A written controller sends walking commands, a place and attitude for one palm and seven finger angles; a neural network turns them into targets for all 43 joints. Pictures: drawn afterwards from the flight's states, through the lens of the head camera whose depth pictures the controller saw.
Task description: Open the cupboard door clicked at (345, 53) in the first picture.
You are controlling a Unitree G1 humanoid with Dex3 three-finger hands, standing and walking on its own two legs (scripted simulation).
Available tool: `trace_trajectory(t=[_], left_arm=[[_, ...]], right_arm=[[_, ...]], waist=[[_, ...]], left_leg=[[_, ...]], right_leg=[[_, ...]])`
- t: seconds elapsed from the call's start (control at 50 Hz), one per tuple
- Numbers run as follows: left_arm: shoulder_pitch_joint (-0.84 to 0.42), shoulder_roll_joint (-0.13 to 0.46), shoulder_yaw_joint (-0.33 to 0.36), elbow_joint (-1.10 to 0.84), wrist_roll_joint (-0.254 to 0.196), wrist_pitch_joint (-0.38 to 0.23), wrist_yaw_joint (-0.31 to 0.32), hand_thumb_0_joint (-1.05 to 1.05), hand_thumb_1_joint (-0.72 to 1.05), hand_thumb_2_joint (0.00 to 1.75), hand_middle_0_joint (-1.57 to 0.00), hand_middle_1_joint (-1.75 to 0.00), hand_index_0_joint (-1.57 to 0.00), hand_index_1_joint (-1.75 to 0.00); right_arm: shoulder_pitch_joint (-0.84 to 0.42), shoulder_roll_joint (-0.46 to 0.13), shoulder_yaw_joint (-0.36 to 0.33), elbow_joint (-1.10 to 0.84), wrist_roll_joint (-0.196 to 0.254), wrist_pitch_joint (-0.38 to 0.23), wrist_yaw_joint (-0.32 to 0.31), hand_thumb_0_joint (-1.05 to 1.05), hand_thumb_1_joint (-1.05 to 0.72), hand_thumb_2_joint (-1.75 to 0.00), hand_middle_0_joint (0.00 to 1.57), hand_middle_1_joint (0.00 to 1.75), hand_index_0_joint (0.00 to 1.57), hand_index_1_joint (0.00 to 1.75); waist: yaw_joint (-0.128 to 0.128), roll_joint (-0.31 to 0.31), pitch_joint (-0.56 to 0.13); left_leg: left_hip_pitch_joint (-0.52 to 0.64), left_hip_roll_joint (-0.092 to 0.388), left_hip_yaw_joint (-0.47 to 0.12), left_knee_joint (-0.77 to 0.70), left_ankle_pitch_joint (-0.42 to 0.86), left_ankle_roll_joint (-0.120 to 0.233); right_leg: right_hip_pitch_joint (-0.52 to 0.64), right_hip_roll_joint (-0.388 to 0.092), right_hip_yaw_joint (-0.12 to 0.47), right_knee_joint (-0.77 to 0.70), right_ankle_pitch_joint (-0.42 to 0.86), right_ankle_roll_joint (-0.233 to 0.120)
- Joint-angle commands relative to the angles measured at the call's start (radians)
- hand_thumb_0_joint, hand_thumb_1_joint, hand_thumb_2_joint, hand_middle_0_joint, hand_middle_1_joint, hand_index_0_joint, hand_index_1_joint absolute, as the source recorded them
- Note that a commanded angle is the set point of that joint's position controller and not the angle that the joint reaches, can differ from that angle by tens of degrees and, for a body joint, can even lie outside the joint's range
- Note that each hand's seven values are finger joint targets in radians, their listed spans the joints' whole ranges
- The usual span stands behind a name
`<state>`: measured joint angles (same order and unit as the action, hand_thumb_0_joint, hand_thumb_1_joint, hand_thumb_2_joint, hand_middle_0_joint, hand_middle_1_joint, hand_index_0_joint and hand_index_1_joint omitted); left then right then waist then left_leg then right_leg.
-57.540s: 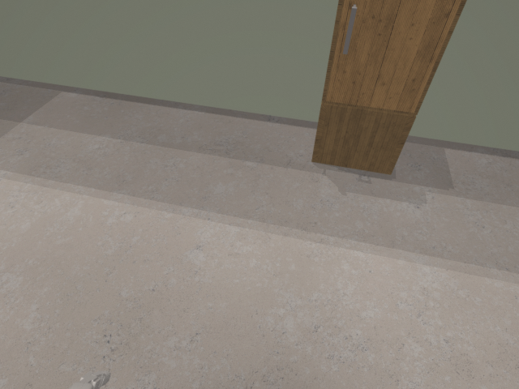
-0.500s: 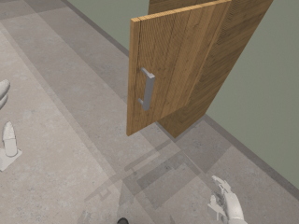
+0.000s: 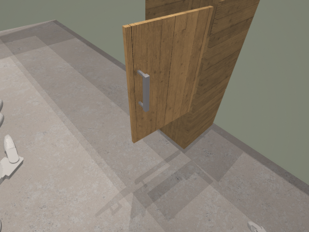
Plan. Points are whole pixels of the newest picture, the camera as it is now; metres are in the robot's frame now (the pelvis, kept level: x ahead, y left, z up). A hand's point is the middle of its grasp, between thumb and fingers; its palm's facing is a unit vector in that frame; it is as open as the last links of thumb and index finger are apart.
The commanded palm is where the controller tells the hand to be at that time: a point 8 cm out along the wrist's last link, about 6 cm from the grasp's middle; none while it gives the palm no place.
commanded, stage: stop stepping back and stand still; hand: left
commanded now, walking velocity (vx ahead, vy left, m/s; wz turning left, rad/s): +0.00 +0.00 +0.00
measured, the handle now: (143, 91) +0.63 +0.07 +0.01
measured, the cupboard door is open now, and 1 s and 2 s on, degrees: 84 84 84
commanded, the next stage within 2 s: let the arm hang, fingers relaxed in 0.16 s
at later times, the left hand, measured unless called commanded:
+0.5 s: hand out of the picture +0.10 +0.20 -0.13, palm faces +0.05 -0.97 -0.26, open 7.4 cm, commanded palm none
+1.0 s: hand out of the picture -0.06 +0.22 -0.15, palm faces +0.05 -0.97 -0.25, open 7.4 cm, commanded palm none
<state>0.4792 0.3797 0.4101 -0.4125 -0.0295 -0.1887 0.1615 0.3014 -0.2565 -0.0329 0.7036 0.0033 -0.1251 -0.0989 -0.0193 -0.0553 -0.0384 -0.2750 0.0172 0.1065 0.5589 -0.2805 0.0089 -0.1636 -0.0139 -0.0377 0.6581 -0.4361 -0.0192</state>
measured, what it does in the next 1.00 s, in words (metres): shifts its weight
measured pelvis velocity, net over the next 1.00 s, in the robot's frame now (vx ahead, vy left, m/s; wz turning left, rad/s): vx -0.05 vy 0.03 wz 0.02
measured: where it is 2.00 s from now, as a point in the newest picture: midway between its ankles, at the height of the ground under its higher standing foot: outside the picture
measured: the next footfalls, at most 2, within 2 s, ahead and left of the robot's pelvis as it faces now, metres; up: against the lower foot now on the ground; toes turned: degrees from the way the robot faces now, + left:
none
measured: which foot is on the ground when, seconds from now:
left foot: down 0.00-1.00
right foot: down 0.00-1.00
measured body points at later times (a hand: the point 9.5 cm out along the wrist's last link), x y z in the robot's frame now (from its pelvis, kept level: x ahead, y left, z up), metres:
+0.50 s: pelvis -0.01 +0.01 +0.00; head +0.01 -0.01 +0.45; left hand +0.10 +0.25 -0.11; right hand +0.11 -0.23 -0.14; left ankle -0.02 +0.13 -0.72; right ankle -0.04 -0.08 -0.73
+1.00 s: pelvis -0.05 +0.03 +0.02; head -0.04 +0.01 +0.47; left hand -0.06 +0.27 -0.13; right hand -0.04 -0.19 -0.15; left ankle -0.02 +0.13 -0.73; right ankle -0.04 -0.08 -0.73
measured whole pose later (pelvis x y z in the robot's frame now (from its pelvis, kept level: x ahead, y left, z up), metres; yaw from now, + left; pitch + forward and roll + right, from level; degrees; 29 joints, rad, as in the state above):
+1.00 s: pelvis -0.05 +0.03 +0.02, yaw +1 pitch -2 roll +0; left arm 0.27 0.19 0.01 1.13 0.01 0.01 0.02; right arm 0.26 -0.17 0.01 1.13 -0.02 0.02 -0.02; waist 0.00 0.04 0.05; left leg -0.19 -0.01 0.05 0.40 -0.17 0.03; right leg -0.15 -0.02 -0.08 0.40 -0.21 -0.01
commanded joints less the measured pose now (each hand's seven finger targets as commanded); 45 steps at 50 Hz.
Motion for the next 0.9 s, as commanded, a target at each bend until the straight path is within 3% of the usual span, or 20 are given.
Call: trace_trajectory(t=[0.0,0.04,0.08,0.1,0.14,0.16,0.22,0.24,0.26,0.3,0.34,0.36,0.38,0.42,0.46,0.52,0.6,0.68,0.8,0.88], left_arm=[[-0.002,0.267,0.16,-0.365,0.004,-0.096,0.013,0.0,0.9,0.9,-0.2,-0.3,-0.2,-0.3],[0.032,0.297,0.205,-0.38,0.0,-0.084,0.016,0.0,0.9,0.9,-0.2,-0.3,-0.2,-0.3],[0.112,0.246,0.191,-0.321,-0.003,-0.081,0.017,0.0,0.9,0.9,-0.2,-0.3,-0.2,-0.3],[0.127,0.255,0.203,-0.3,-0.003,-0.088,0.015,0.0,0.9,0.9,-0.2,-0.3,-0.2,-0.3],[0.155,0.247,0.206,-0.235,-0.021,-0.085,0.015,0.0,0.9,0.9,-0.2,-0.3,-0.2,-0.3],[0.143,0.235,0.195,-0.222,-0.025,-0.085,0.013,0.0,0.9,0.9,-0.2,-0.3,-0.2,-0.3],[0.085,0.206,0.168,-0.126,-0.008,-0.089,0.012,0.0,0.9,0.9,-0.2,-0.3,-0.2,-0.3],[-0.116,0.033,-0.256,0.497,0.093,0.08,-0.115,0.0,0.9,0.9,-0.2,-0.3,-0.2,-0.3],[-0.091,0.008,-0.244,0.505,0.082,0.151,-0.145,0.0,0.9,0.9,-0.2,-0.3,-0.2,-0.3],[-0.09,-0.058,-0.282,0.575,0.06,0.179,-0.154,0.0,0.9,0.9,-0.2,-0.3,-0.2,-0.3],[-0.095,-0.074,-0.325,0.68,0.057,0.18,-0.152,0.0,0.9,0.9,-0.2,-0.3,-0.2,-0.3],[-0.089,-0.072,-0.328,0.739,0.06,0.178,-0.148,0.0,0.9,0.9,-0.2,-0.3,-0.2,-0.3],[-0.111,-0.044,-0.322,0.791,0.065,0.177,-0.145,0.0,0.9,0.9,-0.2,-0.3,-0.2,-0.3],[-0.154,-0.001,-0.314,0.904,0.069,0.171,-0.145,0.0,0.9,0.9,-0.2,-0.3,-0.2,-0.3],[-0.182,0.013,-0.325,1.016,0.059,0.174,-0.136,0.0,0.9,0.9,-0.2,-0.3,-0.2,-0.3],[-0.201,-0.022,-0.354,1.155,0.042,0.178,-0.131,0.0,0.9,0.9,-0.2,-0.3,-0.2,-0.3],[-0.18,-0.067,-0.355,1.279,0.04,0.183,-0.129,0.0,0.9,0.9,-0.2,-0.3,-0.2,-0.3],[-0.208,-0.077,-0.373,1.371,0.04,0.187,-0.137,0.0,0.9,0.9,-0.2,-0.3,-0.2,-0.3],[-0.204,-0.078,-0.384,1.464,0.037,0.182,-0.139,0.0,0.9,0.9,-0.2,-0.3,-0.2,-0.3],[-0.191,-0.082,-0.386,1.499,0.037,0.184,-0.137,0.0,0.9,0.9,-0.2,-0.3,-0.2,-0.3]], right_arm=[[-0.117,-0.071,-0.01,-0.185,-0.021,-0.086,0.018,0.0,-0.9,-0.9,0.2,0.3,0.2,0.3],[-0.135,-0.079,-0.01,-0.185,-0.009,-0.094,0.023,0.0,-0.9,-0.9,0.2,0.3,0.2,0.3],[-0.143,-0.08,-0.006,-0.203,0.002,-0.088,0.026,0.0,-0.9,-0.9,0.2,0.3,0.2,0.3],[-0.152,-0.073,-0.006,-0.211,0.003,-0.083,0.028,0.0,-0.9,-0.9,0.2,0.3,0.2,0.3],[-0.133,-0.05,-0.016,-0.213,0.009,-0.066,0.037,0.0,-0.9,-0.9,0.2,0.3,0.2,0.3],[-0.143,-0.048,-0.021,-0.205,0.012,-0.056,0.04,0.0,-0.9,-0.9,0.2,0.3,0.2,0.3],[-0.148,-0.034,0.001,-0.185,0.005,-0.044,0.034,0.0,-0.9,-0.9,0.2,0.3,0.2,0.3],[-0.211,-0.108,-0.041,0.043,-0.022,-0.082,0.122,0.0,-0.9,-0.9,0.2,0.3,0.2,0.3],[-0.112,-0.096,-0.041,0.015,0.001,0.01,0.123,0.0,-0.9,-0.9,0.2,0.3,0.2,0.3],[-0.073,-0.027,-0.008,0.007,-0.005,0.071,0.122,0.0,-0.9,-0.9,0.2,0.3,0.2,0.3],[-0.095,-0.085,-0.013,-0.017,-0.025,0.082,0.119,0.0,-0.9,-0.9,0.2,0.3,0.2,0.3],[-0.128,-0.131,-0.015,-0.012,-0.037,0.082,0.11,0.0,-0.9,-0.9,0.2,0.3,0.2,0.3],[-0.169,-0.147,-0.01,-0.005,-0.043,0.088,0.101,0.0,-0.9,-0.9,0.2,0.3,0.2,0.3],[-0.16,-0.108,-0.005,0.017,-0.041,0.098,0.087,0.0,-0.9,-0.9,0.2,0.3,0.2,0.3],[-0.113,-0.087,-0.002,0.073,-0.036,0.115,0.08,0.0,-0.9,-0.9,0.2,0.3,0.2,0.3],[-0.104,-0.061,0.013,0.151,-0.032,0.117,0.075,0.0,-0.9,-0.9,0.2,0.3,0.2,0.3],[-0.093,-0.039,0.013,0.214,-0.029,0.123,0.064,0.0,-0.9,-0.9,0.2,0.3,0.2,0.3],[-0.082,-0.044,0.014,0.269,-0.024,0.132,0.066,0.0,-0.9,-0.9,0.2,0.3,0.2,0.3],[-0.046,-0.051,0.016,0.342,-0.025,0.13,0.069,0.0,-0.9,-0.9,0.2,0.3,0.2,0.3],[-0.025,-0.036,0.02,0.375,-0.026,0.13,0.071,0.0,-0.9,-0.9,0.2,0.3,0.2,0.3]], waist=[[0.008,0.268,-0.044],[0.021,0.26,-0.003],[0.022,0.241,-0.001],[0.018,0.179,-0.001],[0.003,-0.079,-0.017],[0.008,-0.126,0.006],[0.003,-0.093,0.002],[-0.03,-0.037,0.022],[-0.031,-0.024,0.006],[-0.024,-0.028,0.014],[0.011,-0.021,-0.054],[0.031,-0.007,-0.068],[0.049,-0.074,-0.065],[0.035,-0.193,-0.061],[0.014,-0.1,-0.085],[0.01,0.173,-0.071],[0.018,0.28,-0.05],[0.015,0.124,0.057],[0.01,0.044,0.101],[0.012,0.048,0.125]], left_leg=[[0.244,0.262,-0.359,-0.149,0.612,0.188],[0.086,0.22,-0.235,-0.17,0.425,0.136],[-0.038,0.162,-0.129,-0.114,0.263,0.077],[-0.086,0.113,-0.089,-0.054,0.166,0.05],[-0.166,-0.004,-0.047,0.184,-0.063,-0.01],[-0.213,-0.007,-0.081,0.322,-0.142,-0.019],[-0.203,0.03,-0.111,0.257,-0.129,-0.015],[-0.232,0.086,-0.124,0.26,-0.128,0.005],[-0.127,0.015,-0.091,0.199,-0.091,-0.009],[-0.013,0.0,-0.073,0.07,0.119,-0.004],[0.052,0.126,-0.254,0.001,0.431,0.072],[-0.005,0.195,-0.313,-0.028,0.467,0.122],[-0.079,0.184,-0.295,-0.032,0.421,0.124],[-0.026,0.05,-0.149,0.063,0.404,0.036],[0.028,0.025,-0.12,0.028,0.372,0.006],[0.128,0.064,-0.143,-0.07,0.468,0.016],[0.125,0.084,-0.164,-0.103,0.436,0.03],[0.07,0.091,-0.187,-0.182,0.192,0.028],[0.067,0.086,-0.191,-0.248,0.052,0.028],[0.051,0.082,-0.186,-0.273,-0.003,0.028]], right_leg=[[-0.254,0.01,0.005,0.115,-0.077,0.033],[-0.113,0.008,-0.026,-0.005,-0.024,0.031],[0.031,0.012,-0.04,-0.168,0.151,0.029],[0.063,-0.02,0.043,-0.24,0.254,0.01],[0.033,-0.224,0.371,-0.36,0.363,-0.082],[0.041,-0.279,0.421,-0.379,0.511,-0.111],[0.084,-0.245,0.26,-0.295,0.73,-0.111],[-0.031,-0.294,0.108,-0.15,0.808,-0.121],[-0.063,-0.197,0.084,-0.12,0.776,-0.114],[-0.158,-0.149,0.024,-0.075,0.596,-0.056],[-0.195,-0.085,0.005,0.025,0.394,0.004],[-0.132,-0.06,0.01,0.028,0.274,0.017],[-0.028,-0.054,0.035,-0.049,0.254,0.015],[0.016,-0.152,0.117,-0.141,0.726,-0.019],[0.067,-0.183,0.115,-0.102,0.932,-0.054],[0.029,-0.117,0.075,-0.147,0.605,-0.016],[0.062,-0.095,0.043,-0.227,0.447,-0.018],[0.024,-0.092,0.046,-0.315,0.277,-0.023],[-0.015,-0.095,0.058,-0.363,0.157,-0.027],[-0.037,-0.094,0.058,-0.365,0.118,-0.025]])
